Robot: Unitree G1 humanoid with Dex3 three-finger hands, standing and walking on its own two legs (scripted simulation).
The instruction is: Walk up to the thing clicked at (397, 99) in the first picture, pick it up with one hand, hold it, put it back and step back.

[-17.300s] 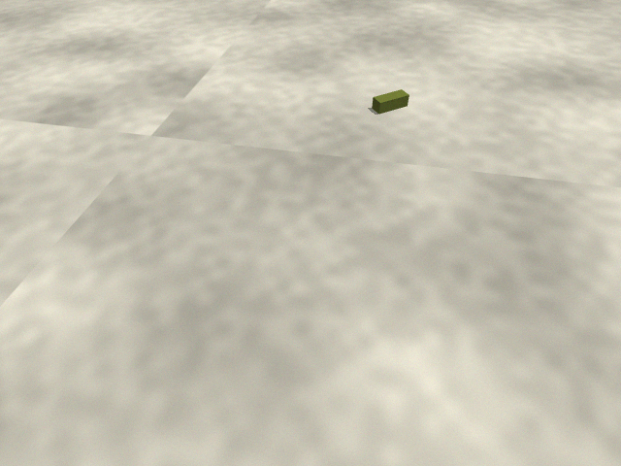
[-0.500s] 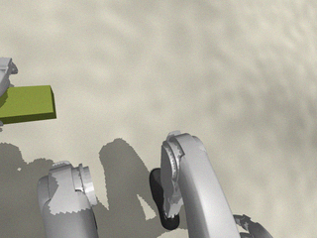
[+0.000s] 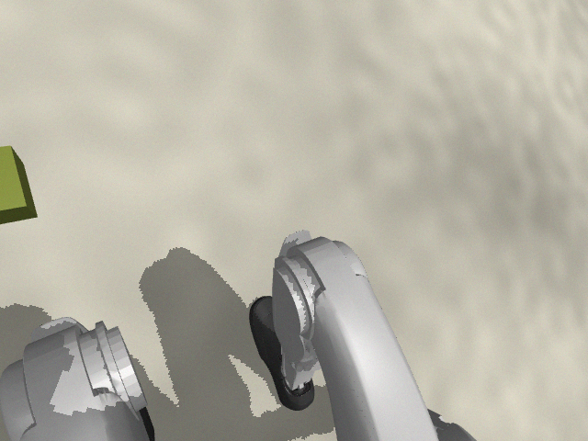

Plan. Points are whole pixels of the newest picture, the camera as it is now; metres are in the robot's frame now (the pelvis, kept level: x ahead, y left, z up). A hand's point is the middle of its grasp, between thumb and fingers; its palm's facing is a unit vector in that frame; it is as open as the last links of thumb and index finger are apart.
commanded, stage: rest palm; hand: left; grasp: from above
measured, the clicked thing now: out of the picture +0.49 +0.31 -0.27
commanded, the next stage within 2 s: close in 0.46 s
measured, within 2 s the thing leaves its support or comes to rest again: neither
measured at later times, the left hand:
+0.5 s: hand out of the picture +0.47 +0.31 -0.23, palm faces -0.46 -0.10 -0.88, open 13.7 cm
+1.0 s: hand out of the picture +0.48 +0.31 -0.24, palm faces -0.44 -0.10 -0.89, open 12.9 cm
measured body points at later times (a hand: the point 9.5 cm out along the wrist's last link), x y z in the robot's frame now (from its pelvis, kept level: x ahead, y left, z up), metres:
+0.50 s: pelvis +0.00 +0.00 +0.00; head +0.26 +0.13 +0.34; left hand +0.49 +0.32 -0.18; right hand +0.04 -0.26 -0.05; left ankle +0.06 +0.12 -0.27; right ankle +0.12 -0.14 -0.27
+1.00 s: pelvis +0.00 +0.00 +0.00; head +0.28 +0.13 +0.33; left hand +0.50 +0.31 -0.19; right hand +0.04 -0.25 -0.05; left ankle +0.06 +0.12 -0.27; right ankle +0.12 -0.14 -0.27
